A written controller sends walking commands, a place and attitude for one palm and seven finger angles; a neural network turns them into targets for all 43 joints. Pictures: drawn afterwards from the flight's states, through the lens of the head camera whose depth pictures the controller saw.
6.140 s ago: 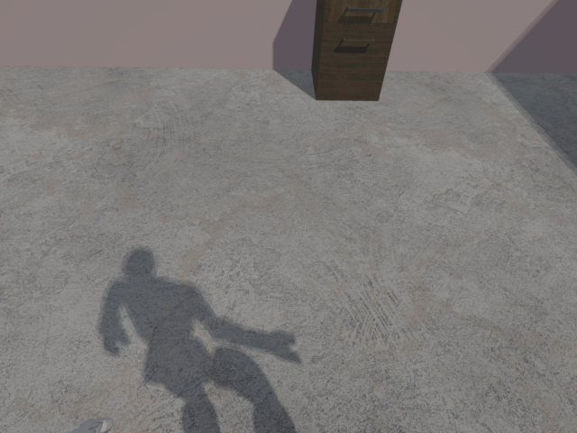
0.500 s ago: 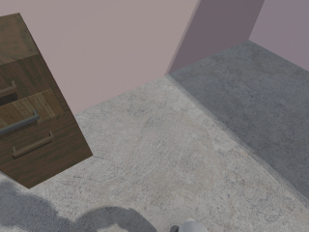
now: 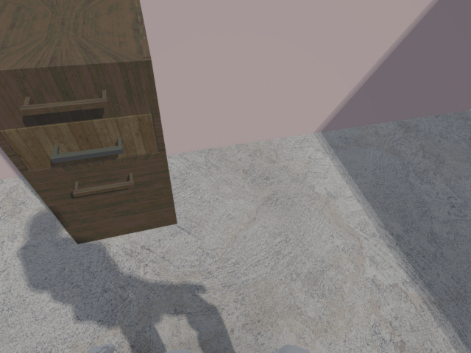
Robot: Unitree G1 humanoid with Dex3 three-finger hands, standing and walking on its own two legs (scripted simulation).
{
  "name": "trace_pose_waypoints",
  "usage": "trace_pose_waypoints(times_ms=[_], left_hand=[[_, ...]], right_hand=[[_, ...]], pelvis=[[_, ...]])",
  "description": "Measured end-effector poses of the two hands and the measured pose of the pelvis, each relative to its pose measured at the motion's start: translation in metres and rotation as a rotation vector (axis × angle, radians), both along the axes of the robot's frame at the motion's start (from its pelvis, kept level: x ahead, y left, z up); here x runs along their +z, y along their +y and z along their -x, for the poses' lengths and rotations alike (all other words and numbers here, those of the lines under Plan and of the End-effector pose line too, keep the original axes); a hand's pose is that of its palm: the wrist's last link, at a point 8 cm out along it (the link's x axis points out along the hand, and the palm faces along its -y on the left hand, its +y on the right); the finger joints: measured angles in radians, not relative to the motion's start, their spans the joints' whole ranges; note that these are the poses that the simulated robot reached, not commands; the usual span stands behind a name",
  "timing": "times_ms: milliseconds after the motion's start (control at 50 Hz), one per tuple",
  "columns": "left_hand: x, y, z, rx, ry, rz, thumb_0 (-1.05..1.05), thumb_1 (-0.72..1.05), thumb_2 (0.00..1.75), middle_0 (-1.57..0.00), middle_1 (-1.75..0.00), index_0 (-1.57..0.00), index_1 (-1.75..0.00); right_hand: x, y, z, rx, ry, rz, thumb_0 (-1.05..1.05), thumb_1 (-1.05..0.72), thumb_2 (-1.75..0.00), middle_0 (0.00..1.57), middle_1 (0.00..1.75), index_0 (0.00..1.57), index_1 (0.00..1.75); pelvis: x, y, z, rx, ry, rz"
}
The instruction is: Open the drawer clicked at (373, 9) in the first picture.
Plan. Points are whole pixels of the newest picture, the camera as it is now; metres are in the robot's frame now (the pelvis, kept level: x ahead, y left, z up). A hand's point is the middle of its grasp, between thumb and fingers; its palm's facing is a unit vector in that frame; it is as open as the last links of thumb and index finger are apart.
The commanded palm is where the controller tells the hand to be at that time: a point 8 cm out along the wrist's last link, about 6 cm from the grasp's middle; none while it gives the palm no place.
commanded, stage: turn to face it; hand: left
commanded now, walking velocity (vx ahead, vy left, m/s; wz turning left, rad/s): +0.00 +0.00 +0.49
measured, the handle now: (88, 149) +0.66 +0.45 -0.17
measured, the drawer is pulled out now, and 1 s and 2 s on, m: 0.00 0.00 0.00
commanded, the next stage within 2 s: take the last steps up to it in 0.44 s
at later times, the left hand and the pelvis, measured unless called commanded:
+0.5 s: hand out of the picture +0.03 +0.15 -0.13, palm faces +0.26 -0.92 -0.29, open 7.4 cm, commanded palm none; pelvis +0.01 -0.05 +0.02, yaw +13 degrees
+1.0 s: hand out of the picture -0.02 +0.18 -0.15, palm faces +0.38 -0.90 -0.22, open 7.4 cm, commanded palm none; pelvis +0.04 -0.01 +0.02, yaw +19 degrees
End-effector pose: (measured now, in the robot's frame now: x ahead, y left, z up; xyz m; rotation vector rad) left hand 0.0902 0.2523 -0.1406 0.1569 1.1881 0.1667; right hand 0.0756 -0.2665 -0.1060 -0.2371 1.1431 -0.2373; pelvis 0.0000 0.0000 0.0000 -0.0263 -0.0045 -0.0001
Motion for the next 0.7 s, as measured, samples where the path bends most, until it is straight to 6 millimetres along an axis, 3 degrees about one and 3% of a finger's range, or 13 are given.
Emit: trace_pose_waypoints(times_ms=[100,200,380,560,700], left_hand=[[0.018,0.018,0.02,0.065,0.026,-0.031,0.01,0.91,0.9,-0.2,-0.3,-0.2,-0.3],[0.031,0.018,0.037,0.113,0.056,-0.068,0.01,0.91,0.9,-0.2,-0.3,-0.2,-0.3],[0.041,-0.028,0.053,0.163,0.013,-0.111,0.01,0.91,0.9,-0.2,-0.3,-0.2,-0.3],[0.046,-0.07,0.093,0.254,0.048,-0.06,0.01,0.9,0.9,-0.21,-0.3,-0.2,-0.3],[0.036,-0.07,0.142,0.35,0.109,-0.015,0.01,0.91,0.9,-0.21,-0.3,-0.21,-0.3]], right_hand=[[0.008,0.01,-0.018,0.066,0.028,-0.01,0.01,-0.91,-0.89,0.2,0.3,0.2,0.3],[0.002,0.014,-0.032,0.11,0.037,-0.052,0.01,-0.9,-0.89,0.2,0.3,0.2,0.3],[-0.031,-0.005,-0.048,0.165,0.072,-0.14,0.01,-0.9,-0.89,0.2,0.3,0.2,0.3],[-0.024,-0.016,-0.06,0.243,0.119,-0.138,0.01,-0.91,-0.89,0.2,0.3,0.2,0.3],[-0.013,0.002,-0.073,0.341,0.131,-0.106,0.01,-0.91,-0.89,0.2,0.3,0.2,0.3]], pelvis=[[0.014,0.001,-0.006,0.046,0.015,-0.008],[0.019,-0.007,-0.011,0.089,0.018,-0.017],[0.009,-0.042,-0.012,0.173,0.005,-0.042],[0.022,-0.058,-0.008,0.257,0.003,-0.076],[0.023,-0.052,-0.003,0.305,0.016,-0.065]])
